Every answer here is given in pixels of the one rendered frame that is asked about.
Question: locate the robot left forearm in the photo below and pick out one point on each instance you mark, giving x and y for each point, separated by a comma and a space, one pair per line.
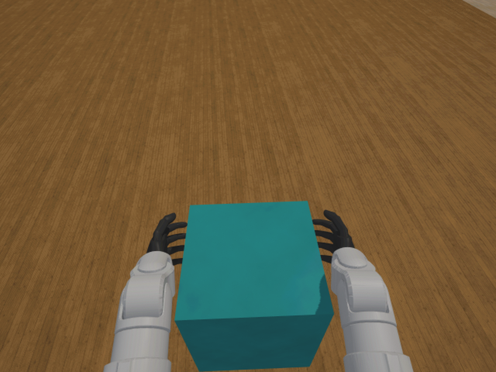
143, 321

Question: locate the carton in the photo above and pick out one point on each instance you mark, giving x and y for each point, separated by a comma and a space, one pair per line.
253, 291

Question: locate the robot left hand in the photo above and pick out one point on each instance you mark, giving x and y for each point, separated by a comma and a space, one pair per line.
160, 240

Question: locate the robot right forearm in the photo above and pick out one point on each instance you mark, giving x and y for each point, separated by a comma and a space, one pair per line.
366, 314

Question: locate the robot right hand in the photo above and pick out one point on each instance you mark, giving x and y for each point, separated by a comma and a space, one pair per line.
339, 235

